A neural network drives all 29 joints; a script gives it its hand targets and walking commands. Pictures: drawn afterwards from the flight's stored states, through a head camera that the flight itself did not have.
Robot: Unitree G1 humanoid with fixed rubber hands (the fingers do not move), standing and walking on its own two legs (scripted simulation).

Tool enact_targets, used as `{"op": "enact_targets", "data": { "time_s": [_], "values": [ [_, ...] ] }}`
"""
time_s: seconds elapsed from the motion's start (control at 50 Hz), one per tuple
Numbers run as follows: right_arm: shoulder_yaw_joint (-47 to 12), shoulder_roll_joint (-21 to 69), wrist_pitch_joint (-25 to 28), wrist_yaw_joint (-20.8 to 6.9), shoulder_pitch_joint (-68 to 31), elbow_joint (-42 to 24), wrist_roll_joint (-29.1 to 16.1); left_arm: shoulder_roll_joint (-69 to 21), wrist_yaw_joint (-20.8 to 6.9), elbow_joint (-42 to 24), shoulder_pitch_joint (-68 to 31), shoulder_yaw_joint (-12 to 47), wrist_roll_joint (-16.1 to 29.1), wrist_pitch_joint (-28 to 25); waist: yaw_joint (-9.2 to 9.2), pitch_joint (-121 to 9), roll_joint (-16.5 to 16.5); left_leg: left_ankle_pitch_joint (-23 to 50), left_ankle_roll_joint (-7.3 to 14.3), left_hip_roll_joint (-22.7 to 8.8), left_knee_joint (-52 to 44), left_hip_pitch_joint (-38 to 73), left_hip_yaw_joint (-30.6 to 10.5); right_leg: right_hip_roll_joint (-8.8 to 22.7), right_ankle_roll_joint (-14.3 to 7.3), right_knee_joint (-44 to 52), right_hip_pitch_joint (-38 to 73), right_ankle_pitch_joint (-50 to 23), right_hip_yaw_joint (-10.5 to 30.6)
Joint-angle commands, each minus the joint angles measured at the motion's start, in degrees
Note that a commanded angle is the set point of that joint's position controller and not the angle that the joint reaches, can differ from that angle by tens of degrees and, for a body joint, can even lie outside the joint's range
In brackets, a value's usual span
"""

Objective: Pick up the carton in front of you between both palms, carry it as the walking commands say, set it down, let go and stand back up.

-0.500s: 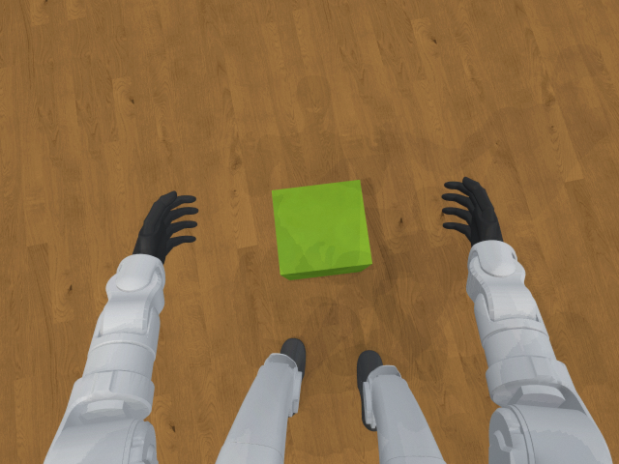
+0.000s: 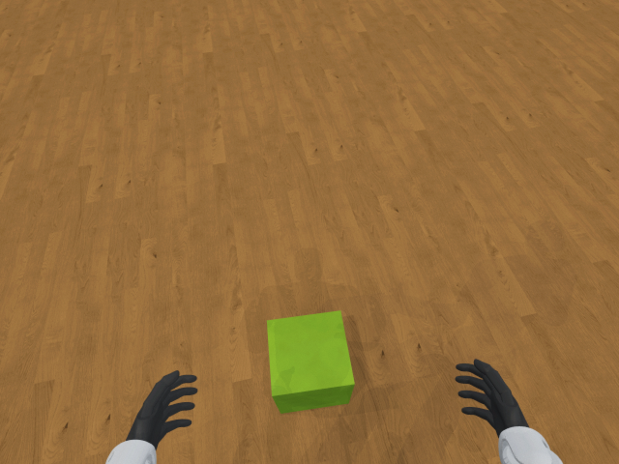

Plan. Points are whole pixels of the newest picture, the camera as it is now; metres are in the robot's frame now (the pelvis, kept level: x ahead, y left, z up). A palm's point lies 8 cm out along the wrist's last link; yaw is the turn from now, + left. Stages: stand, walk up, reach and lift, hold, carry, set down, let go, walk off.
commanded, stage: let go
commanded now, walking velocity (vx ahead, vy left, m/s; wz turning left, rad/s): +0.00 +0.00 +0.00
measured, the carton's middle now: (309, 363) +0.41 +0.05 -0.65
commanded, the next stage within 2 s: stand in 0.46 s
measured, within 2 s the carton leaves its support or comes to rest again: neither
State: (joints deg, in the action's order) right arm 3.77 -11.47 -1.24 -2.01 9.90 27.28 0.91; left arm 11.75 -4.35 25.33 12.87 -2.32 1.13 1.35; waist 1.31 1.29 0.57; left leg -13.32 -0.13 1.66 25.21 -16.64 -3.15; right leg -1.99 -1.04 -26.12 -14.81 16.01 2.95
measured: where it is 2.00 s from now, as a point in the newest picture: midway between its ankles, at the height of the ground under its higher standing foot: outside the picture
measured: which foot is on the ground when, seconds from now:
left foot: down 0.00-1.00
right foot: down 0.00-1.00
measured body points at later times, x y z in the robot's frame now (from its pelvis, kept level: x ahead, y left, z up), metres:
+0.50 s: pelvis +0.00 +0.01 +0.00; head +0.00 +0.01 +0.45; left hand +0.18 +0.25 -0.07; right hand +0.16 -0.23 -0.08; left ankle -0.01 +0.12 -0.74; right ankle -0.03 -0.11 -0.74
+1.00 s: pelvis +0.01 +0.02 +0.00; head +0.02 +0.04 +0.45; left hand +0.16 +0.31 -0.11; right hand +0.15 -0.27 -0.09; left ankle -0.01 +0.12 -0.74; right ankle -0.03 -0.11 -0.74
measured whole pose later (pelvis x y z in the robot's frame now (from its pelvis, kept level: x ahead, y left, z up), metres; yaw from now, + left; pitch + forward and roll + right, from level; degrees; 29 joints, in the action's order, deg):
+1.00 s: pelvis +0.01 +0.02 +0.00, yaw -1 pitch +0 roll +0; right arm 2.0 -18.8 0.1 1.3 9.4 45.4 2.1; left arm 19.7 1.3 43.5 10.3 -1.9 -1.9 0.4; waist -0.1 0.3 -1.7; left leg -16.7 1.8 2.3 27.6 -10.3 -1.3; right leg -0.8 0.6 -25.9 -7.6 17.9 3.5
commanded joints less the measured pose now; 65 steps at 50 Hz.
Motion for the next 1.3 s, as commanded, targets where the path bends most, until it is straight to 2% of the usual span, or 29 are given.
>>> {"op": "enact_targets", "data": {
  "time_s": [0.0, 0.16, 0.32, 0.34, 0.36, 0.44, 0.46, 0.48, 0.52, 0.56, 0.66, 0.84, 1.02, 1.28],
  "values": [
    [0.24, -4.26, -0.75, -0.66, -0.42, -6.47, -0.47, 6.15, -0.09, -5.81, -2.47, -1.59, -0.36, 0.75, -1.18, -4.15, -3.18, 9.39, -0.89, 1.14, -2.24, 10.66, 3.04, 1.09, 2.51, 6.13, 3.34, -11.33, -0.8],
    [-0.42, -4.93, -4.75, -1.85, -0.31, -8.39, -0.74, 6.39, -0.05, -5.47, -2.52, -2.45, -2.12, 5.0, -0.58, 2.32, -0.99, 7.14, -0.55, 1.54, -2.32, 13.87, 3.55, 1.7, 1.89, 7.39, 4.33, -8.53, -0.62],
    [0.14, -5.09, -6.15, -1.81, -0.11, -8.65, -0.07, 6.02, 0.01, -6.1, -2.72, -2.52, -2.46, 6.14, -1.05, 1.79, -1.57, 10.19, -0.18, 1.15, -2.29, 15.66, 3.18, 0.99, 2.01, 6.1, 6.95, -12.8, -0.92],
    [0.12, -5.32, -4.47, -0.71, 3.1, -5.23, -0.95, 7.94, 1.46, -10.08, -5.08, -2.22, -3.53, 9.24, -1.53, -1.39, 0.04, 9.13, -0.93, 2.34, -0.12, 13.75, 3.39, 1.4, 1.96, 4.15, 9.53, -17.25, -0.86],
    [0.01, -5.56, -4.21, -0.22, 2.62, -6.22, -0.93, 7.53, 2.08, -8.72, -3.85, -1.6, -2.9, 10.12, -2.01, -1.19, -1.72, 8.73, -0.67, 2.33, 0.03, 13.14, 3.03, 1.15, 2.22, 3.29, 9.2, -18.67, -0.55],
    [-0.64, -6.16, -4.07, 0.19, 0.66, -7.28, -1.33, 6.68, 3.09, -8.96, -3.35, -0.99, -2.09, 11.19, -1.29, -0.4, -2.06, 9.28, -0.48, 1.93, 0.19, 11.17, 2.47, 0.87, 2.03, 2.61, 8.46, -16.61, -1.12],
    [0.96, -12.02, -2.53, 2.19, -0.06, 1.36, 1.65, 13.27, 5.15, -1.24, -4.82, -2.74, -1.97, 6.59, -0.22, 1.45, -7.67, 7.92, -1.29, -3.03, 1.06, 4.16, 0.32, 3.21, 2.63, 2.33, 1.91, -7.61, 0.37],
    [1.53, -13.31, -1.66, 2.81, 1.68, 1.73, 2.03, 12.51, 5.58, -0.48, -3.78, -2.52, -2.74, 4.43, -1.01, 0.63, -5.83, 5.99, -0.66, -3.47, 0.81, 4.32, -0.56, 3.42, 2.02, 2.6, 2.26, -3.88, 1.6],
    [1.14, -12.93, -0.43, 2.87, 0.44, 3.74, 2.14, 11.66, 5.41, 1.3, -4.22, -2.28, -3.35, 2.23, -0.98, -0.1, -2.08, 1.18, -0.35, -4.06, -0.61, 3.05, -1.73, 3.77, 1.38, 2.84, 1.89, 0.35, 2.47],
    [0.87, -12.83, 0.46, 2.82, -1.16, 5.14, 1.88, 11.82, 4.99, 3.25, -4.69, -2.23, -3.29, 1.03, -0.87, -1.91, 0.01, 1.95, 0.07, -4.62, -1.09, 2.84, -2.75, 3.89, 1.2, 1.87, 3.4, -2.37, 2.56],
    [0.75, -13.69, 1.38, 2.91, -1.29, 8.69, 1.62, 13.42, 5.05, 7.53, -4.4, -2.26, -3.22, -0.46, -1.04, -5.01, 0.66, 12.56, 0.37, -5.29, 0.25, 5.88, -2.83, 4.55, 1.29, 1.1, 5.72, -10.91, 2.71],
    [0.79, -16.32, 1.92, 3.56, -1.22, 12.85, 1.31, 15.13, 5.71, 12.46, -3.62, -1.75, -3.12, -1.47, -1.46, -4.88, 0.75, 18.2, 0.89, -6.27, -0.27, 8.53, -3.72, 5.12, 1.12, 1.31, 6.21, -14.75, 2.9],
    [0.36, -17.15, 2.16, 3.63, -2.09, 16.26, 1.09, 15.91, 5.91, 16.06, -4.02, -1.38, -2.89, -1.8, -1.39, -4.33, -0.36, 19.29, 1.06, -6.37, -1.27, 9.56, -3.76, 5.77, 0.87, 2.49, 7.29, -16.39, 3.34],
    [-0.23, -17.99, 2.34, 3.41, -3.13, 20.55, 0.83, 17.17, 5.82, 20.24, -4.63, -0.66, -2.63, -2.15, -1.45, -2.44, -0.7, 14.09, 1.22, -6.62, -4.08, 9.97, -3.98, 6.65, 0.51, 5.44, 7.56, -13.48, 4.51]
  ]
}}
